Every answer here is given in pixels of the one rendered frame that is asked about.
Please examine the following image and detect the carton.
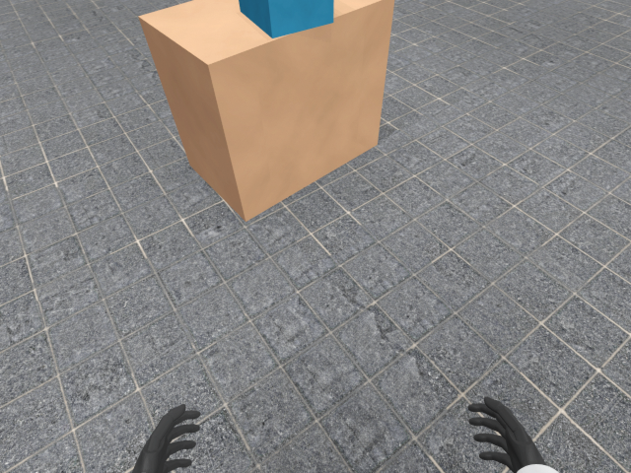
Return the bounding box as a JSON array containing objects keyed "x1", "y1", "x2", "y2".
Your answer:
[{"x1": 239, "y1": 0, "x2": 334, "y2": 38}]

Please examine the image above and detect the left robot hand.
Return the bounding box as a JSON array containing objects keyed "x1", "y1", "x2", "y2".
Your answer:
[{"x1": 132, "y1": 404, "x2": 200, "y2": 473}]

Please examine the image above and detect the right robot hand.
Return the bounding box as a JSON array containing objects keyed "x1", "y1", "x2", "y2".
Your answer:
[{"x1": 467, "y1": 397, "x2": 547, "y2": 473}]

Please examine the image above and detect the pedestal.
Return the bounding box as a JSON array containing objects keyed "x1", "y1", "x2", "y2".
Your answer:
[{"x1": 138, "y1": 0, "x2": 394, "y2": 221}]

